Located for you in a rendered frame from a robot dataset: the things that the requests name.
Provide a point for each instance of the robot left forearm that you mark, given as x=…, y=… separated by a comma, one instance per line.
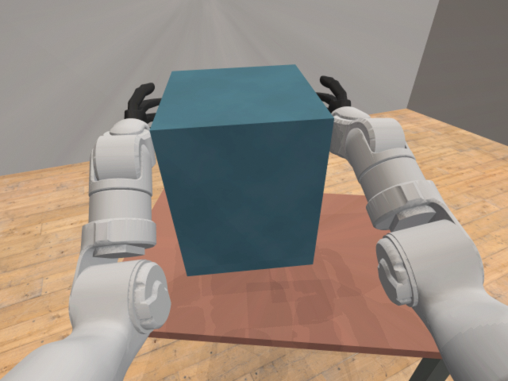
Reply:
x=120, y=189

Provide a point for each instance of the robot left upper arm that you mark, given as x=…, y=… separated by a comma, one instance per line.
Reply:
x=113, y=309

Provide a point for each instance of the robot right hand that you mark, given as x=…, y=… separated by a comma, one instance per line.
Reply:
x=340, y=98

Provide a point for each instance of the robot right upper arm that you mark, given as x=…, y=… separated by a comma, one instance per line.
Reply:
x=434, y=269

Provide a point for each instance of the robot right forearm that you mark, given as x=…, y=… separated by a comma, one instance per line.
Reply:
x=399, y=197

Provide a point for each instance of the robot left hand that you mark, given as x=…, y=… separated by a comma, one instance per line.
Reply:
x=137, y=107

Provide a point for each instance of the table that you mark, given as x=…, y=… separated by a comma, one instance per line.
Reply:
x=335, y=304

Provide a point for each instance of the carton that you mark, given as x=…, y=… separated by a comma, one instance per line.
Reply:
x=243, y=155

